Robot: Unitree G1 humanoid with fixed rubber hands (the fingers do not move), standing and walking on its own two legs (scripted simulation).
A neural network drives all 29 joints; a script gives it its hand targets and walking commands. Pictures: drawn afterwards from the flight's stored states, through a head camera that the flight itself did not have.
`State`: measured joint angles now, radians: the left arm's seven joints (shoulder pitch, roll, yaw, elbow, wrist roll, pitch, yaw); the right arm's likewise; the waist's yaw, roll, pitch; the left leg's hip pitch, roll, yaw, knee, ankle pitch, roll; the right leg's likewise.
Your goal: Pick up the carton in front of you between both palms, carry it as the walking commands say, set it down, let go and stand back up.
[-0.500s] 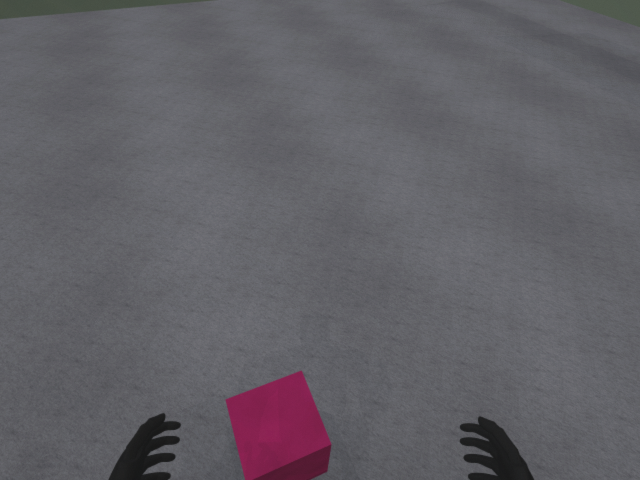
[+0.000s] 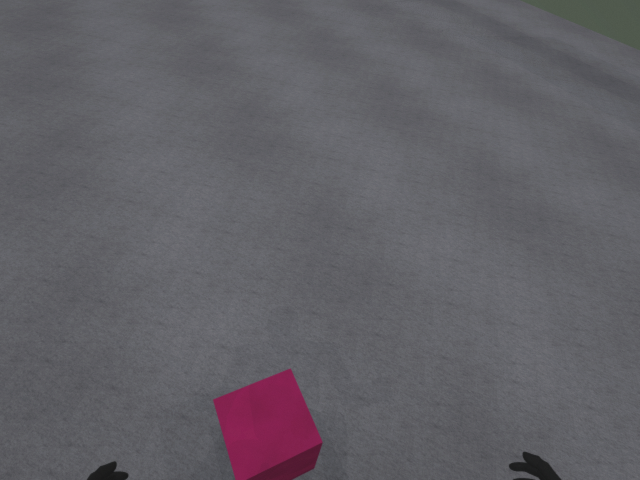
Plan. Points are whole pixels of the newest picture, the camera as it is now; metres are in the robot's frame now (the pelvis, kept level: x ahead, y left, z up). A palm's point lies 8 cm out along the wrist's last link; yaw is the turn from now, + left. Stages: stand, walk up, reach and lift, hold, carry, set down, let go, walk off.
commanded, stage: stand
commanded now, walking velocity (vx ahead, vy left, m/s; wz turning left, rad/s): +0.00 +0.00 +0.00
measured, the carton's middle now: (266, 436) +0.38 +0.08 -0.64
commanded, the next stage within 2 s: none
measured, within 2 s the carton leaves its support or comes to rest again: neither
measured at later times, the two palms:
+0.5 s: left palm out of the picture +0.11 +0.30 -0.10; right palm out of the picture +0.11 -0.29 -0.08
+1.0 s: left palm out of the picture +0.07 +0.30 -0.11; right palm out of the picture +0.08 -0.31 -0.08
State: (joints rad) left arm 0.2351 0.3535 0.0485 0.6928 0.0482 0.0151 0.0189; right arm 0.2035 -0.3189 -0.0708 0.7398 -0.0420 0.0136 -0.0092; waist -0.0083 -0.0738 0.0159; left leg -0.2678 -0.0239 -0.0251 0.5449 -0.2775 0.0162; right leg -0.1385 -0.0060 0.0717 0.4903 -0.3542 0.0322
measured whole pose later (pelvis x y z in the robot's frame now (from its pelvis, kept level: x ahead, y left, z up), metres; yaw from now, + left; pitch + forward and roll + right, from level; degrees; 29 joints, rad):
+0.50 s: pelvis +0.00 +0.00 +0.01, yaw +0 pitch -1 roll +0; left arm 0.18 0.37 0.01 0.85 0.03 0.00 0.03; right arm 0.14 -0.34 -0.03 0.89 -0.03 0.00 -0.01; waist -0.01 -0.05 0.02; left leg -0.20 -0.03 -0.01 0.47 -0.25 0.02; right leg -0.07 -0.02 0.07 0.41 -0.32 0.04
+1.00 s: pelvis -0.01 +0.00 +0.01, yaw +0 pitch -2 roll +0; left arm 0.18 0.39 0.00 0.96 0.03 -0.01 0.02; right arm 0.13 -0.37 -0.01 1.01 -0.02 0.00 -0.01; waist 0.00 -0.04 0.03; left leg -0.18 -0.02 -0.03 0.41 -0.19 0.01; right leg -0.05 -0.02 0.06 0.36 -0.27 0.04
